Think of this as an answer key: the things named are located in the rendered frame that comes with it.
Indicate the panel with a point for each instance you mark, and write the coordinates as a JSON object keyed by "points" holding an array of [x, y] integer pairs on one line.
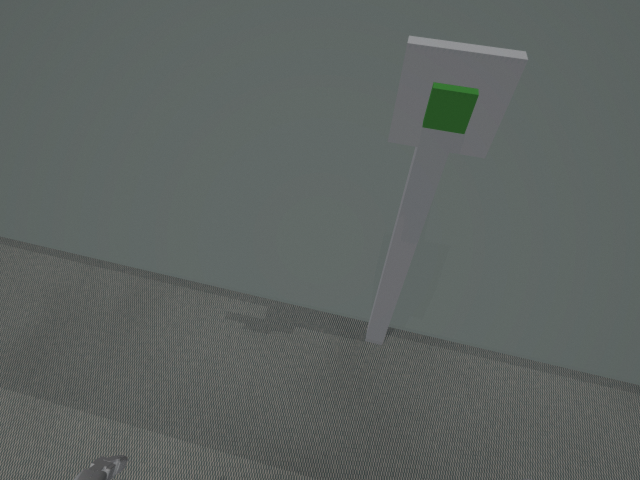
{"points": [[495, 72]]}

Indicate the robot left hand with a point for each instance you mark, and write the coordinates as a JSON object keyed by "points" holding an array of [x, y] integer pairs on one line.
{"points": [[104, 468]]}

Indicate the button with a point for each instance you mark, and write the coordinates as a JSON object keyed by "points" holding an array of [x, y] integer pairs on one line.
{"points": [[450, 107]]}

